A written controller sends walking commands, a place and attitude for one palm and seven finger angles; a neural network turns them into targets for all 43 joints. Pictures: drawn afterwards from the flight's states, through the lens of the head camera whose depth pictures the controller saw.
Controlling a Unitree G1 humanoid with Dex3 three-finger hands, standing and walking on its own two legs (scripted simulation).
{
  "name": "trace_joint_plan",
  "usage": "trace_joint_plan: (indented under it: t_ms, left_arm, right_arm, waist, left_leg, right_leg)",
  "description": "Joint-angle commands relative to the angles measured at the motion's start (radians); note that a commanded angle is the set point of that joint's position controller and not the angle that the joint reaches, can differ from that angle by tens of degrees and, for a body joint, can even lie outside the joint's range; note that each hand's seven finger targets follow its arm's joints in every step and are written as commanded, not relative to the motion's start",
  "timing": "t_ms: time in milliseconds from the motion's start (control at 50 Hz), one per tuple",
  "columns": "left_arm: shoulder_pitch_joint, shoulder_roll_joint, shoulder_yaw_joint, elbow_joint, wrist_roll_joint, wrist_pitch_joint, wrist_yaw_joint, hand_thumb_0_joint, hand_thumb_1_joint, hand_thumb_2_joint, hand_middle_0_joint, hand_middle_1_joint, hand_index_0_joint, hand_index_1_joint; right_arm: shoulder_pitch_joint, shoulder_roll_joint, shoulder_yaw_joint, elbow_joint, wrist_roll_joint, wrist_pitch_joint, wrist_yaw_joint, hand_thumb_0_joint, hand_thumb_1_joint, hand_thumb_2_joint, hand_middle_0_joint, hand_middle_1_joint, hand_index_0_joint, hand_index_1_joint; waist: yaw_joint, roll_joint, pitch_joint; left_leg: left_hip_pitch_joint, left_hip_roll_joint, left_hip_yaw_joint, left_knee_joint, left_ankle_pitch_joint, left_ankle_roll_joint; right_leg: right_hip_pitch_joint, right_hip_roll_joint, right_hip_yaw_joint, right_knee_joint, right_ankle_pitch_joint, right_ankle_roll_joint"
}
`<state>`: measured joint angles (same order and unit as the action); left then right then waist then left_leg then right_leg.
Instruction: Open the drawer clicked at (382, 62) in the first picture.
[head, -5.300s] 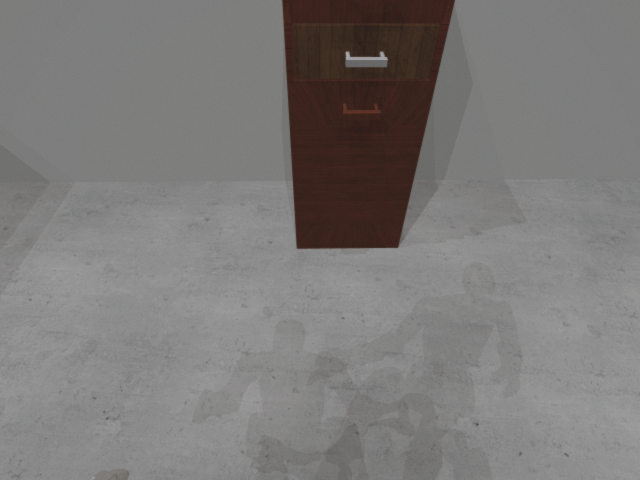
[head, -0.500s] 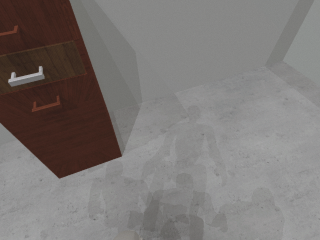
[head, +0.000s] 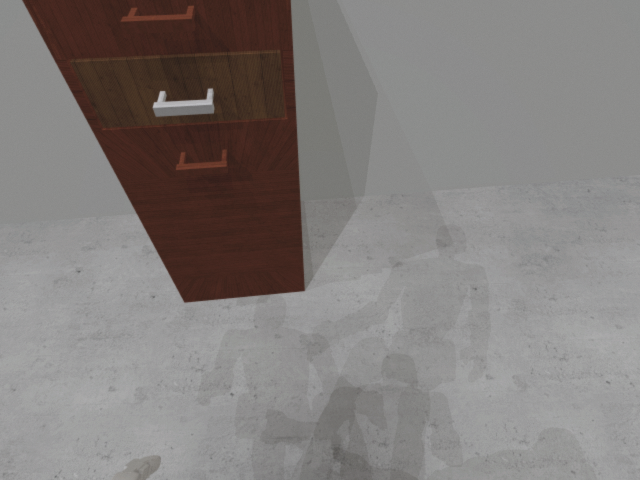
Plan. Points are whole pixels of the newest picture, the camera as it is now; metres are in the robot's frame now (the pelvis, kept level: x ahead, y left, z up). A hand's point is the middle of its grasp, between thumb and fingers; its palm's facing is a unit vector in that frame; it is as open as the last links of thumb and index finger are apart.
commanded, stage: turn to face it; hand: left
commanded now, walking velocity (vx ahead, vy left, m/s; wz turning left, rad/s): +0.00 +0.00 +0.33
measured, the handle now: (185, 101) +0.76 +0.30 +0.05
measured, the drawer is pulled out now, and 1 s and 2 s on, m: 0.00 0.00 0.00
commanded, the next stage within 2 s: take the last steps up to it in 0.20 s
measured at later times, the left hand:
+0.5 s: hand out of the picture -0.04 +0.22 -0.19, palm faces +0.24 -0.95 -0.21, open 7.4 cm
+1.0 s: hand (199, 439) +0.20 +0.19 -0.17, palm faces +0.18 -0.97 -0.19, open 7.4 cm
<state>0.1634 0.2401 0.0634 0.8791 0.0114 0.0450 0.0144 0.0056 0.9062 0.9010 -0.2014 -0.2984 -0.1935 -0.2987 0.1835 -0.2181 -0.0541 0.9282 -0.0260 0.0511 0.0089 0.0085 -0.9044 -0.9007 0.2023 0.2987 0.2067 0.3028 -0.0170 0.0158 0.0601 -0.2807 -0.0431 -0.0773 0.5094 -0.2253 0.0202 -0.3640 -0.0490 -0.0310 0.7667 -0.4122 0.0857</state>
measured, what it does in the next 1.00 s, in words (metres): walks ahead: right foot, then left foot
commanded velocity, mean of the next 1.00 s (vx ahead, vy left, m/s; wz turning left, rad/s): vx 0.21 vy -0.02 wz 0.10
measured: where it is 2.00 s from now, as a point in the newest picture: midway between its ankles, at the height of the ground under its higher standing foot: (314, 456)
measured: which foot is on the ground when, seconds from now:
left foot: down 0.00-0.06, up 0.08-0.42, down 0.44-0.96, up 0.98-1.00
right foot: up 0.00-0.04, down 0.06-0.46, up 0.48-0.92, down 0.94-1.00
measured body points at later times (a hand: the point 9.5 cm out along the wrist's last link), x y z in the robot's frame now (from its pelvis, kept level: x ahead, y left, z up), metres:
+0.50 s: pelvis -0.01 +0.02 -0.01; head +0.00 +0.04 +0.44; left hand -0.06 +0.27 -0.17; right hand +0.10 -0.21 -0.14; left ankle -0.05 +0.12 -0.74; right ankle +0.00 -0.12 -0.72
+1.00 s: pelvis +0.13 +0.00 -0.02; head +0.15 -0.01 +0.43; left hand +0.19 +0.24 -0.15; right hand +0.05 -0.22 -0.17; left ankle -0.03 +0.11 -0.70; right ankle +0.21 -0.07 -0.74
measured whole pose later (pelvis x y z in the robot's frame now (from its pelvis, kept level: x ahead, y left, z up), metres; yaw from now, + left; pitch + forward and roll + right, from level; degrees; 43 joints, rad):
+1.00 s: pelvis +0.13 +0.00 -0.02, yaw +11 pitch -2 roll +1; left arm 0.13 0.15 0.05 1.00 0.02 -0.06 -0.02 0.00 0.91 0.90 -0.20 -0.30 -0.19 -0.30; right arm 0.46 -0.13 -0.03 1.18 -0.01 -0.02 -0.02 0.01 -0.91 -0.90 0.20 0.30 0.20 0.30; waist -0.04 0.03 0.07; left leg -0.13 0.04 0.03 0.85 -0.51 0.01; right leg -0.38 -0.05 -0.15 0.64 -0.21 -0.05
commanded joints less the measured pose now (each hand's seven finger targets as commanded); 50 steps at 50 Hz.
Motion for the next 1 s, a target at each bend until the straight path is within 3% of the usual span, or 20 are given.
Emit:
trace_joint_plan:
  t_ms: [0, 20, 40, 60, 120, 160, 280, 320, 380, 400, 420, 440, 480, 560, 820, 880, 900, 920, 940, 980]
  left_arm:
    - [0.125, 0.097, 0.021, -0.043, -0.004, -0.039, 0.014, 0.0, 0.9, 0.9, -0.2, -0.3, -0.2, -0.3]
    - [0.142, 0.153, 0.03, -0.043, 0.007, -0.051, 0.02, 0.0, 0.9, 0.9, -0.2, -0.3, -0.2, -0.3]
    - [0.136, 0.232, 0.043, -0.05, 0.019, -0.055, 0.023, 0.0, 0.9, 0.9, -0.2, -0.3, -0.2, -0.3]
    - [0.131, 0.223, 0.043, -0.058, 0.01, -0.053, 0.023, 0.0, 0.9, 0.9, -0.2, -0.3, -0.2, -0.3]
    - [0.001, 0.136, 0.02, -0.074, 0.009, -0.051, 0.021, 0.0, 0.9, 0.9, -0.2, -0.3, -0.2, -0.3]
    - [0.017, 0.121, 0.016, -0.064, 0.011, -0.056, 0.02, 0.0, 0.9, 0.9, -0.2, -0.3, -0.2, -0.3]
    - [0.13, 0.161, 0.028, 0.006, 0.023, -0.054, 0.02, 0.0, 0.9, 0.9, -0.2, -0.3, -0.2, -0.3]
    - [0.156, 0.173, 0.032, 0.032, 0.022, -0.053, 0.016, 0.0, 0.9, 0.9, -0.2, -0.3, -0.2, -0.3]
    - [0.131, 0.158, 0.029, 0.058, 0.014, -0.051, 0.006, 0.0, 0.9, 0.9, -0.2, -0.3, -0.2, -0.3]
    - [0.124, 0.122, 0.022, 0.053, 0.005, -0.046, 0.001, 0.0, 0.9, 0.9, -0.2, -0.3, -0.2, -0.3]
    - [0.12, 0.053, 0.009, 0.031, 0.002, -0.043, -0.009, 0.0, 0.9, 0.9, -0.2, -0.3, -0.2, -0.3]
    - [0.054, 0.026, -0.006, -0.007, 0.01, -0.048, -0.012, 0.0, 0.9, 0.9, -0.2, -0.3, -0.2, -0.3]
    - [-0.01, 0.056, 0.0, 0.014, 0.019, -0.047, -0.015, 0.0, 0.9, 0.9, -0.2, -0.3, -0.2, -0.3]
    - [0.08, 0.028, -0.009, 0.099, 0.017, -0.058, -0.035, 0.0, 0.9, 0.9, -0.2, -0.3, -0.2, -0.3]
    - [-0.089, -0.025, -0.008, 0.06, 0.007, -0.068, -0.041, 0.0, 0.9, 0.9, -0.2, -0.3, -0.2, -0.3]
    - [0.068, 0.003, 0.007, 0.11, 0.008, -0.084, -0.039, 0.0, 0.9, 0.9, -0.2, -0.3, -0.2, -0.3]
    - [0.214, 0.044, 0.019, 0.155, 0.013, -0.096, -0.034, 0.0, 0.9, 0.9, -0.2, -0.3, -0.2, -0.3]
    - [0.361, 0.135, 0.045, 0.196, 0.021, -0.11, -0.02, 0.0, 0.9, 0.9, -0.2, -0.3, -0.2, -0.3]
    - [0.439, 0.206, 0.051, 0.211, 0.003, -0.108, -0.014, 0.0, 0.9, 0.9, -0.2, -0.3, -0.2, -0.3]
    - [0.252, 0.131, 0.037, 0.165, -0.003, -0.097, -0.005, 0.0, 0.9, 0.9, -0.2, -0.3, -0.2, -0.3]
  right_arm:
    - [-0.031, -0.179, -0.055, -0.082, 0.01, -0.023, -0.008, 0.0, -0.9, -0.9, 0.2, 0.3, 0.2, 0.3]
    - [-0.005, -0.128, -0.048, -0.086, 0.019, -0.026, -0.003, 0.0, -0.9, -0.9, 0.2, 0.3, 0.2, 0.3]
    - [-0.004, -0.073, -0.037, -0.113, 0.019, -0.026, 0.0, 0.0, -0.9, -0.9, 0.2, 0.3, 0.2, 0.3]
    - [-0.016, -0.127, -0.051, -0.107, 0.005, -0.011, -0.004, 0.0, -0.9, -0.9, 0.2, 0.3, 0.2, 0.3]
    - [0.012, -0.112, -0.053, -0.05, 0.003, 0.006, 0.009, 0.0, -0.9, -0.9, 0.2, 0.3, 0.2, 0.3]
    - [0.027, -0.098, -0.046, -0.035, 0.005, 0.006, 0.012, 0.0, -0.9, -0.9, 0.2, 0.3, 0.2, 0.3]
    - [-0.065, -0.061, -0.022, -0.037, 0.015, -0.006, 0.007, 0.0, -0.9, -0.9, 0.2, 0.3, 0.2, 0.3]
    - [-0.048, -0.049, -0.012, -0.027, 0.014, -0.016, 0.005, 0.0, -0.9, -0.9, 0.2, 0.3, 0.2, 0.3]
    - [0.066, -0.052, -0.006, 0.018, 0.008, -0.042, 0.002, 0.0, -0.9, -0.9, 0.2, 0.3, 0.2, 0.3]
    - [0.125, -0.093, -0.012, 0.034, 0.006, -0.055, -0.001, 0.0, -0.9, -0.9, 0.2, 0.3, 0.2, 0.3]
    - [0.191, -0.179, -0.032, 0.049, -0.006, -0.063, -0.007, 0.0, -0.9, -0.9, 0.2, 0.3, 0.2, 0.3]
    - [0.247, -0.231, -0.039, 0.056, -0.007, -0.06, -0.013, 0.0, -0.9, -0.9, 0.2, 0.3, 0.2, 0.3]
    - [0.214, -0.168, -0.022, 0.07, -0.004, -0.068, -0.028, 0.0, -0.9, -0.9, 0.2, 0.3, 0.2, 0.3]
    - [0.182, -0.091, 0.003, 0.078, 0.008, -0.104, -0.037, 0.0, -0.9, -0.9, 0.2, 0.3, 0.2, 0.3]
    - [0.307, -0.071, -0.007, 0.184, -0.005, -0.114, -0.043, 0.0, -0.9, -0.9, 0.2, 0.3, 0.2, 0.3]
    - [0.282, -0.074, -0.007, 0.193, -0.001, -0.112, -0.043, 0.0, -0.9, -0.9, 0.2, 0.3, 0.2, 0.3]
    - [0.278, -0.063, -0.005, 0.193, 0.006, -0.116, -0.038, 0.0, -0.9, -0.9, 0.2, 0.3, 0.2, 0.3]
    - [0.305, -0.009, 0.002, 0.172, 0.019, -0.124, -0.028, 0.0, -0.9, -0.9, 0.2, 0.3, 0.2, 0.3]
    - [0.288, -0.015, 0.007, 0.14, 0.022, -0.122, -0.028, 0.0, -0.9, -0.9, 0.2, 0.3, 0.2, 0.3]
    - [0.177, -0.015, -0.013, 0.121, 0.017, -0.105, -0.021, 0.0, -0.9, -0.9, 0.2, 0.3, 0.2, 0.3]
  waist:
    - [0.048, 0.099, -0.115]
    - [0.052, -0.06, -0.137]
    - [0.052, -0.302, -0.103]
    - [0.063, -0.276, -0.11]
    - [-0.004, -0.154, -0.012]
    - [0.003, -0.188, -0.022]
    - [0.066, -0.204, -0.045]
    - [0.072, -0.224, -0.072]
    - [0.021, -0.204, -0.087]
    - [-0.01, -0.076, -0.095]
    - [-0.04, 0.208, -0.088]
    - [-0.067, 0.289, -0.018]
    - [-0.054, 0.231, 0.055]
    - [-0.004, 0.101, 0.043]
    - [-0.037, 0.103, 0.116]
    - [0.042, 0.047, 0.026]
    - [0.108, -0.02, -0.052]
    - [0.151, -0.218, -0.174]
    - [0.151, -0.29, -0.24]
    - [0.104, -0.113, -0.071]
  left_leg:
    - [-0.049, 0.183, -0.226, -0.031, 0.256, 0.084]
    - [-0.169, 0.102, -0.146, 0.114, 0.092, 0.023]
    - [-0.312, -0.037, 0.028, 0.328, -0.295, -0.048]
    - [-0.272, 0.007, -0.022, 0.502, -0.354, -0.043]
    - [-0.261, 0.05, 0.008, 0.695, -0.185, -0.058]
    - [-0.246, 0.058, 0.042, 0.673, -0.15, -0.073]
    - [-0.16, 0.06, 0.116, 0.341, -0.251, -0.08]
    - [-0.094, 0.053, 0.143, 0.24, -0.236, -0.07]
    - [0.121, 0.039, 0.191, -0.039, -0.101, -0.047]
    - [0.25, 0.089, 0.122, -0.143, -0.094, -0.029]
    - [0.345, 0.305, -0.177, -0.226, -0.176, 0.054]
    - [0.302, 0.435, -0.352, -0.323, -0.227, 0.147]
    - [0.186, 0.403, -0.349, -0.368, -0.333, 0.168]
    - [0.229, 0.295, -0.101, -0.339, 0.075, 0.137]
    - [0.218, 0.322, -0.024, -0.295, 0.241, 0.151]
    - [0.156, 0.276, 0.03, -0.102, 0.36, 0.112]
    - [0.068, 0.221, 0.08, 0.085, 0.345, 0.076]
    - [-0.154, 0.109, 0.175, 0.387, 0.068, 0.026]
    - [-0.267, 0.037, 0.141, 0.65, -0.358, 0.018]
    - [-0.332, 0.127, 0.048, 0.804, -0.232, 0.034]
  right_leg:
    - [0.237, 0.005, 0.0, -0.331, 0.195, -0.023]
    - [0.356, -0.144, 0.148, -0.448, 0.211, -0.065]
    - [0.359, -0.39, 0.378, -0.495, 0.322, -0.182]
    - [0.231, -0.427, 0.375, -0.51, 0.299, -0.238]
    - [0.124, -0.274, 0.164, -0.48, 0.284, -0.206]
    - [0.142, -0.249, 0.089, -0.47, 0.324, -0.196]
    - [0.251, -0.281, 0.073, -0.419, 0.518, -0.234]
    - [0.254, -0.28, 0.078, -0.424, 0.436, -0.222]
    - [0.149, -0.226, 0.021, -0.372, 0.133, -0.157]
    - [0.03, -0.185, -0.023, -0.274, 0.003, -0.116]
    - [-0.169, -0.065, -0.121, -0.052, -0.101, -0.06]
    - [-0.292, -0.013, -0.117, 0.118, -0.192, -0.052]
    - [-0.32, -0.054, -0.01, 0.295, -0.09, -0.071]
    - [-0.266, -0.064, -0.016, 0.303, 0.106, -0.054]
    - [-0.163, -0.042, -0.069, -0.068, 0.141, -0.076]
    - [0.13, 0.022, -0.115, -0.232, 0.2, -0.106]
    - [0.346, -0.007, -0.065, -0.276, 0.231, -0.128]
    - [0.588, -0.249, 0.24, -0.347, 0.193, -0.215]
    - [0.602, -0.413, 0.524, -0.489, 0.207, -0.306]
    - [0.337, -0.388, 0.467, -0.594, -0.148, -0.303]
